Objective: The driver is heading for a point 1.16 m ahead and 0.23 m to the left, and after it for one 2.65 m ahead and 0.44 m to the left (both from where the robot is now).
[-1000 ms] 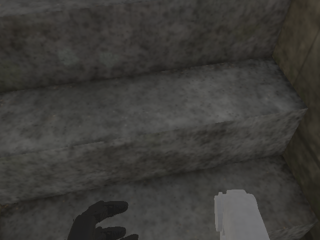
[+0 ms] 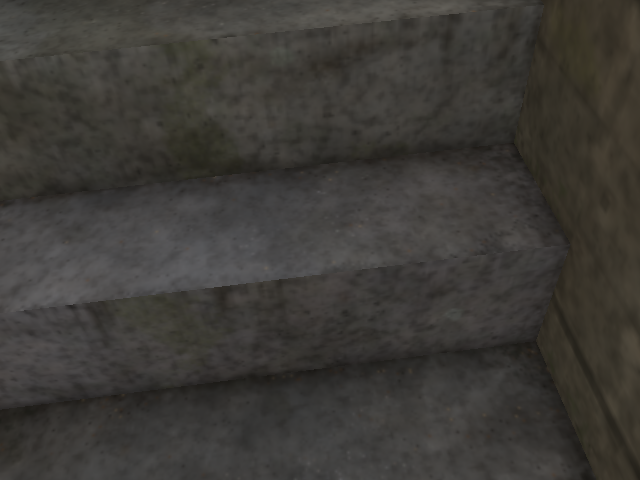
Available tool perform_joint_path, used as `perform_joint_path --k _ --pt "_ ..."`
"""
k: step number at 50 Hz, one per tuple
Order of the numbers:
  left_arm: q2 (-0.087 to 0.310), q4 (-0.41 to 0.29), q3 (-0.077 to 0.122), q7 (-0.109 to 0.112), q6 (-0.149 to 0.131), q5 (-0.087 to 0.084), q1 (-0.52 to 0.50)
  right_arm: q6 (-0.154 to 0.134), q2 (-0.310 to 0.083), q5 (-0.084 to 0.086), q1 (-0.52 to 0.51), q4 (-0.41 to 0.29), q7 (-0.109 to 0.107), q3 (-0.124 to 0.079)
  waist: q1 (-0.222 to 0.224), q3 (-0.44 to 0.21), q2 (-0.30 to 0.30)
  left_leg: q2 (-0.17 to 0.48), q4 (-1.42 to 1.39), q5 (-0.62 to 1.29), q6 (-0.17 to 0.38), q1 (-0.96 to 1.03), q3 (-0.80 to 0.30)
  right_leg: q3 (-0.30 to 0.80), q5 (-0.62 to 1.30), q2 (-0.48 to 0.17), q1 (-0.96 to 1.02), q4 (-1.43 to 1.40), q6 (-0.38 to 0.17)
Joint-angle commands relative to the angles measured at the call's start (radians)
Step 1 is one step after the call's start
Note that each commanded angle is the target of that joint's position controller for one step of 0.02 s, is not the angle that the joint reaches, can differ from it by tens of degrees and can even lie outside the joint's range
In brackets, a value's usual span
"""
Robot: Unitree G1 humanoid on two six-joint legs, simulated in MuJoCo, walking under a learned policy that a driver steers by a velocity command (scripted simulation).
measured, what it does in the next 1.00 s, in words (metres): climbs: right foot, then left foot 0.22 m higher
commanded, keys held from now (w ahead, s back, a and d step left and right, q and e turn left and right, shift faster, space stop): w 1.00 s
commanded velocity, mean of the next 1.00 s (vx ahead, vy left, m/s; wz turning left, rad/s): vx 0.50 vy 0.00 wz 0.00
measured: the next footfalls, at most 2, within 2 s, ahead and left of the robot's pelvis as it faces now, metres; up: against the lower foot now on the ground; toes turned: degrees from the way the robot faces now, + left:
right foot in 0.06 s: +0.03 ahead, -0.15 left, +0.00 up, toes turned +0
left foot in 0.36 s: +0.05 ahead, +0.09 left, +0.22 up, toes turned +12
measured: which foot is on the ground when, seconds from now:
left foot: down 0.00-0.08, up 0.10-0.34, down 0.36-0.60, up 0.62-0.90, down 0.92-1.00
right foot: up 0.00-0.04, down 0.06-0.42, up 0.44-0.70, down 0.72-0.94, up 0.96-1.00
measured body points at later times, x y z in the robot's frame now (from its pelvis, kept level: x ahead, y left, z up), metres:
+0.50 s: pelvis +0.06 -0.04 +0.10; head +0.11 -0.08 +0.55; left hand -0.10 +0.15 -0.01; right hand +0.35 -0.14 +0.01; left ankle +0.02 +0.08 -0.52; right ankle -0.05 -0.17 -0.51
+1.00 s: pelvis +0.07 -0.05 +0.09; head +0.09 -0.12 +0.54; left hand +0.03 +0.18 -0.02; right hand +0.30 -0.14 -0.04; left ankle +0.16 +0.04 -0.51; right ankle +0.00 -0.17 -0.61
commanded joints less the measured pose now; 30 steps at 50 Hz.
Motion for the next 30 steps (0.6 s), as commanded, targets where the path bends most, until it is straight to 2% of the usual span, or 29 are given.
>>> perform_joint_path --k 1,2,3,4,5,6,8,9,10,11,12,13,14,15,16,17,18,19,20,21,22,23,24,25,26,27,28,29,30 --pt "0.067 -0.094 0.017 0.018 -0.011 -0.017 -0.028 -0.013 -0.142 0.038 -0.217 -0.086 -0.004 -0.022 0.116 -0.082 0.026 0.128 0.018 1.068 0.148 0.278 -0.098 -0.118 -0.015 0.062 0.228 -0.656 0.037" --pt "0.072 -0.049 0.011 0.016 -0.017 -0.043 0.036 0.004 -0.160 0.019 -0.161 -0.064 0.002 -0.032 0.102 -0.068 0.055 0.124 0.197 1.279 0.156 0.397 -0.084 -0.139 0.152 0.092 0.276 -0.983 0.033" --pt "0.113 0.009 0.021 0.029 -0.023 -0.053 0.131 0.020 -0.085 -0.045 0.120 0.026 0.032 -0.029 0.018 -0.134 0.009 0.116 0.363 1.395 0.176 0.225 -0.092 -0.109 0.334 0.088 0.612 -1.010 -0.013" --pt "0.119 0.081 0.040 0.029 0.002 -0.008 0.404 0.038 -0.080 -0.055 0.132 0.062 0.068 -0.034 0.106 -0.150 -0.120 0.097 0.692 1.056 0.143 -0.051 -0.018 0.022 0.966 0.014 0.801 -0.868 -0.124" --pt "0.217 0.202 0.056 -0.018 0.014 -0.004 0.550 0.062 0.066 -0.085 0.179 0.055 0.110 0.010 0.057 -0.107 -0.441 -0.102 1.202 0.055 0.095 -0.597 0.005 0.267 1.481 -0.246 1.020 -0.811 -0.363" --pt "0.164 0.235 0.032 -0.063 0.004 0.021 0.613 0.096 0.122 -0.076 0.103 0.000 0.105 0.042 0.083 -0.112 -0.380 -0.117 1.809 -0.094 0.153 -0.967 -0.158 0.356 1.325 -0.302 1.068 -0.718 -0.380" --pt "0.010 0.317 -0.031 -0.079 0.007 0.043 0.564 0.084 0.056 -0.019 -0.176 -0.158 0.021 0.037 0.112 -0.084 -0.207 -0.113 2.143 -0.333 0.222 -1.406 -0.184 0.241 1.002 -0.309 1.158 -0.849 -0.247" --pt "-0.063 0.377 -0.074 -0.089 -0.006 0.052 0.587 0.071 0.083 -0.015 -0.231 -0.222 -0.021 0.046 0.068 -0.027 -0.141 -0.108 2.184 -0.405 0.240 -1.515 -0.235 0.231 0.945 -0.311 1.158 -0.855 -0.211" --pt "-0.087 0.422 -0.079 -0.096 -0.024 0.072 0.525 0.074 0.111 -0.015 -0.274 -0.298 -0.057 0.078 -0.004 -0.011 -0.068 -0.048 2.054 -0.503 0.245 -1.540 -0.242 0.173 0.737 -0.287 1.108 -0.901 -0.152" --pt "-0.014 0.524 -0.052 -0.052 -0.046 0.055 0.777 0.060 -0.009 -0.038 -0.538 -0.380 -0.066 0.072 0.167 -0.130 0.025 -0.031 1.892 -0.704 0.200 -1.596 -0.209 0.257 0.907 -0.241 1.353 -0.774 -0.111" --pt "0.069 0.397 0.031 0.188 -0.120 -0.055 0.682 0.008 0.178 -0.166 -0.736 -0.472 -0.060 0.100 0.219 0.142 0.031 -0.006 1.874 -0.523 0.084 -1.664 -0.060 0.401 0.944 -0.253 1.509 -0.841 -0.139" --pt "0.087 0.401 0.023 0.275 -0.144 -0.051 0.682 0.003 0.187 -0.125 -0.632 -0.425 -0.047 0.092 0.172 0.044 0.063 -0.021 1.882 -0.426 0.041 -1.609 -0.071 0.445 0.982 -0.282 1.571 -0.849 -0.138" --pt "0.106 0.559 -0.015 0.060 -0.077 0.029 0.794 0.074 0.121 -0.053 -0.546 -0.496 -0.055 0.158 0.049 -0.342 -0.220 -0.008 1.715 -0.773 0.114 -1.589 -0.239 0.362 1.054 -0.255 1.501 -0.709 -0.108" --pt "0.125 0.453 0.003 0.012 -0.069 0.042 0.616 0.100 0.081 -0.066 -0.457 -0.458 -0.046 0.137 -0.017 -0.287 -0.090 -0.002 1.411 -0.706 0.143 -1.304 -0.207 0.294 1.093 -0.183 1.253 -0.760 -0.103" --pt "0.176 0.283 0.021 -0.029 -0.051 0.039 0.222 0.121 0.034 -0.076 -0.276 -0.387 -0.030 0.123 -0.161 -0.317 0.006 -0.007 0.954 -0.452 0.191 -0.681 -0.154 0.215 1.169 -0.140 0.696 -0.898 -0.109" --pt "0.233 0.308 0.035 -0.067 -0.018 0.033 0.311 0.158 0.100 -0.062 -0.330 -0.378 -0.039 0.152 -0.104 -0.289 -0.148 -0.058 0.809 -0.439 0.108 -0.468 -0.098 0.313 1.345 -0.228 0.505 -1.035 -0.253" --pt "0.198 0.314 0.028 -0.078 0.002 0.042 0.344 0.170 0.153 -0.033 -0.369 -0.320 -0.054 0.163 -0.076 -0.230 -0.150 -0.071 0.727 -0.240 0.095 -0.391 -0.089 0.315 1.450 -0.264 0.514 -1.054 -0.299" --pt "0.023 0.234 0.033 0.146 -0.116 -0.111 0.265 0.117 0.121 -0.045 -0.338 -0.327 -0.093 0.111 -0.040 -0.189 0.082 -0.100 0.609 -0.088 0.066 -0.226 0.044 0.172 1.524 -0.119 0.817 -0.906 -0.087" --pt "0.034 0.305 0.016 0.201 -0.144 -0.126 0.390 0.080 0.159 0.025 -0.308 -0.315 -0.128 0.118 -0.055 -0.253 -0.104 -0.055 0.560 -0.001 0.105 0.103 -0.049 0.120 1.638 -0.065 0.577 -0.698 -0.028" --pt "0.158 0.316 -0.009 0.009 -0.063 0.129 0.470 0.165 0.012 0.066 0.031 -0.208 -0.081 0.101 -0.216 -0.609 -0.139 0.014 0.532 0.367 0.188 0.335 -0.306 0.271 1.629 -0.082 0.324 -0.637 -0.143" --pt "0.141 0.251 0.024 -0.077 -0.035 0.178 0.439 0.160 -0.169 0.062 0.081 -0.120 -0.047 0.026 -0.137 -0.350 0.204 0.175 0.344 0.694 0.307 0.372 -0.577 0.161 0.517 0.049 0.095 -0.245 -0.057" --pt "0.139 0.312 0.038 -0.073 -0.020 0.124 0.585 0.128 -0.168 -0.021 -0.084 -0.170 -0.006 0.006 -0.042 -0.202 0.127 0.242 0.402 0.870 0.291 0.134 -0.545 0.130 -0.124 0.109 -0.004 0.468 -0.034" --pt "0.036 0.318 0.035 -0.036 -0.013 0.088 0.636 0.116 -0.093 -0.040 -0.296 -0.244 -0.008 0.024 0.028 -0.037 -0.033 0.199 0.393 0.535 0.238 -0.015 -0.389 0.180 -0.247 0.115 -0.117 0.709 -0.052" --pt "0.010 0.276 0.033 -0.002 -0.012 0.100 0.573 0.087 0.011 -0.057 -0.418 -0.245 -0.021 0.057 0.076 0.089 -0.144 0.225 0.444 0.446 0.202 -0.087 -0.379 0.259 -0.287 0.076 -0.186 0.609 -0.023" --pt "0.019 0.252 0.035 0.028 -0.006 0.109 0.468 0.044 0.090 -0.025 -0.485 -0.249 -0.021 0.084 0.085 0.135 -0.148 0.221 0.393 0.342 0.166 -0.158 -0.318 0.249 -0.306 0.054 -0.160 0.452 0.023" --pt "0.044 0.313 0.048 0.042 -0.020 0.113 0.535 0.025 0.110 0.030 -0.599 -0.285 -0.033 0.083 0.149 0.121 -0.211 0.165 0.396 0.243 0.104 -0.331 -0.164 0.212 -0.246 0.029 0.106 0.147 0.034" --pt "0.022 0.353 0.046 0.030 -0.042 0.110 0.637 0.026 0.091 0.044 -0.649 -0.300 -0.049 0.075 0.230 0.122 -0.247 0.096 0.449 0.181 0.044 -0.454 -0.015 0.170 -0.117 -0.012 0.376 -0.294 0.055" --pt "0.007 0.442 0.044 0.002 -0.064 0.101 0.776 0.047 0.050 0.045 -0.733 -0.325 -0.059 0.055 0.275 0.145 -0.228 0.046 0.604 0.103 0.023 -0.704 0.057 0.149 0.155 -0.010 0.682 -0.487 0.049" --pt "-0.025 0.481 0.033 -0.017 -0.073 0.089 0.835 0.055 0.064 0.002 -0.803 -0.325 -0.045 0.062 0.311 0.156 -0.194 0.028 0.708 -0.072 0.021 -0.899 0.096 0.110 0.347 -0.006 0.942 -0.602 0.077"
